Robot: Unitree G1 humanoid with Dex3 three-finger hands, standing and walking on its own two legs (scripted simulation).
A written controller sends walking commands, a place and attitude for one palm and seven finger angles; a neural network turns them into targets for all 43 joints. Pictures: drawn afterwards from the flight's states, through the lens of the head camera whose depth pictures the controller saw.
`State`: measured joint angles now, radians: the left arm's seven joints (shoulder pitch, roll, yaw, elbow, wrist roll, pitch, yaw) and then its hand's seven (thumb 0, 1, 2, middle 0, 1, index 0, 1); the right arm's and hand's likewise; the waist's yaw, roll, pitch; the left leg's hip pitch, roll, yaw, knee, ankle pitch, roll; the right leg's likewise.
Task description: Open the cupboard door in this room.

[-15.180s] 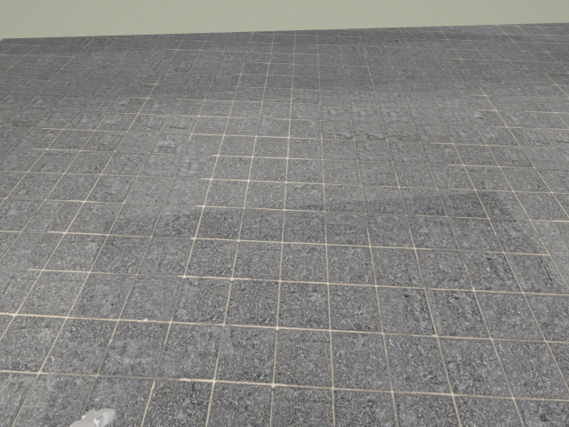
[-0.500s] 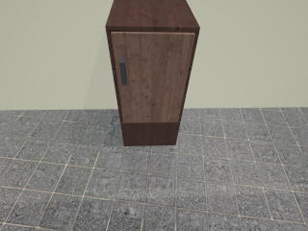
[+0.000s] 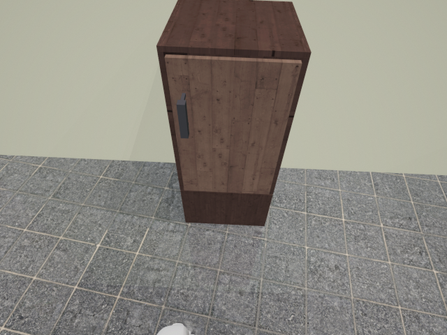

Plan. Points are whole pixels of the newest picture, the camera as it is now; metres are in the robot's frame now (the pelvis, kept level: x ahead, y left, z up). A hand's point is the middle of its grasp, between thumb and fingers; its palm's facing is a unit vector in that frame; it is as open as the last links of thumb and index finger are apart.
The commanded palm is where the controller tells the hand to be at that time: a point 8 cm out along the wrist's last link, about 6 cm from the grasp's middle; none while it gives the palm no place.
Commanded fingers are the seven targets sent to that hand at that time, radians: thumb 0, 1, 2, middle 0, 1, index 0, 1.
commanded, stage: take the last steps up to it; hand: left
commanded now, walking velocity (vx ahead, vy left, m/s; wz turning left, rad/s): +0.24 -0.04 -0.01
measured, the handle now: (184, 115) +0.71 +0.19 -0.04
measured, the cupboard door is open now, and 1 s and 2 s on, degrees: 0 0 0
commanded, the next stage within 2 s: come to a stop and stand still in 0.28 s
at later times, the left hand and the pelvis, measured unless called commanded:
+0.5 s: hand (161, 283) +0.25 +0.17 -0.17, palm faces -0.02 -0.97 -0.25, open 7.3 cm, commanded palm none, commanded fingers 0.00 0.90 0.90 -0.20 -0.30 -0.20 -0.30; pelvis +0.16 -0.02 -0.02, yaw -1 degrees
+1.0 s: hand (122, 309) +0.20 +0.25 -0.19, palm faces +0.07 -0.97 -0.23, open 7.4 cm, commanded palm none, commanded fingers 0.00 0.90 0.90 -0.20 -0.30 -0.20 -0.30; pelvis +0.16 +0.04 -0.01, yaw -1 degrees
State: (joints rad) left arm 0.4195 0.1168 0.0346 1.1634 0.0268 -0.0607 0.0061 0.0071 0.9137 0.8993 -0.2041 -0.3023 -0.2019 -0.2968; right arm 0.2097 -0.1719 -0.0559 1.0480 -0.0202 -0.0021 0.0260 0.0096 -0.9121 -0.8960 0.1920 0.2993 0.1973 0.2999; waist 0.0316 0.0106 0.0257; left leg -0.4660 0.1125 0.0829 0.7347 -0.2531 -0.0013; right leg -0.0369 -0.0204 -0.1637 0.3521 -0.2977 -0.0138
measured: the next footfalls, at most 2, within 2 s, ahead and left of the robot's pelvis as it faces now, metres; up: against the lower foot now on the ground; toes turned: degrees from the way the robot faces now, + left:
left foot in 0.08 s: +0.14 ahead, +0.14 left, +0.00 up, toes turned +8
right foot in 0.44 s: +0.24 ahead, -0.13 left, +0.00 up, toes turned -10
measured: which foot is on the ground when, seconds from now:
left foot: up 0.00-0.06, down 0.08-0.46, up 0.48-0.86, down 0.88-1.00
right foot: down 0.00-0.08, up 0.10-0.42, down 0.44-0.88, up 0.90-1.00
